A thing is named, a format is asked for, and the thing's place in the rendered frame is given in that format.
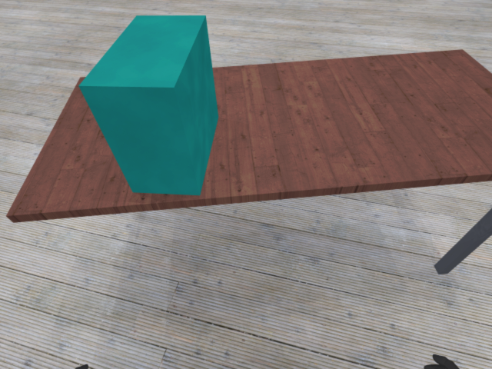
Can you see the table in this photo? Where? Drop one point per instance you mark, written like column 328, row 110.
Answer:
column 295, row 130

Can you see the carton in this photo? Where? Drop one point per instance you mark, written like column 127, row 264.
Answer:
column 153, row 97

